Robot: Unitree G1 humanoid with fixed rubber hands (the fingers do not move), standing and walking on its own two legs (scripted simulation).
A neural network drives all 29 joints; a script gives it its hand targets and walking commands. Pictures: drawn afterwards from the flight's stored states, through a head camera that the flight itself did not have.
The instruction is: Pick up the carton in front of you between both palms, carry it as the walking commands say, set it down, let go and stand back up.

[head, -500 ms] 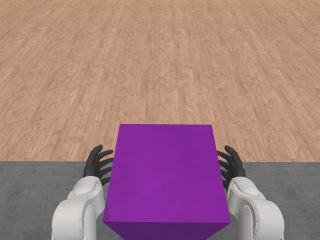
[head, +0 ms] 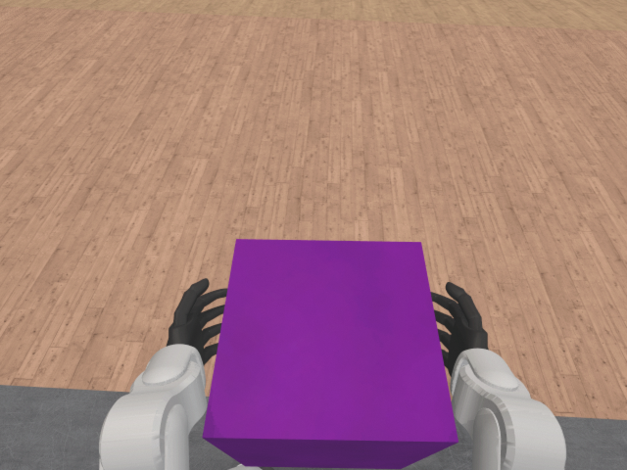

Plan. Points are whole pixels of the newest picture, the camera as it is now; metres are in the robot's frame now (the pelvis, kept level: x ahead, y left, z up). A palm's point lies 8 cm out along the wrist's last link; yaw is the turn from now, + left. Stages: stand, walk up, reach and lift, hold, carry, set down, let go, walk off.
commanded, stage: carry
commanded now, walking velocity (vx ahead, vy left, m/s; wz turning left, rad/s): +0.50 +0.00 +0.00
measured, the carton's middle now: (325, 364) +0.24 +0.00 +0.03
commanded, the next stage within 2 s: none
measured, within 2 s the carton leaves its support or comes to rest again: neither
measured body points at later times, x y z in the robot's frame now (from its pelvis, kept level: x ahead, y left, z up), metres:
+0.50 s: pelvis +0.34 +0.01 +0.00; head +0.33 +0.01 +0.45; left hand +0.60 +0.16 +0.13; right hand +0.60 -0.15 +0.13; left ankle +0.17 +0.09 -0.73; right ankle +0.50 -0.11 -0.70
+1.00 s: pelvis +0.66 +0.00 +0.01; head +0.71 -0.01 +0.45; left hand +1.02 +0.14 +0.14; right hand +1.02 -0.17 +0.14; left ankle +0.80 +0.08 -0.70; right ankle +0.52 -0.09 -0.72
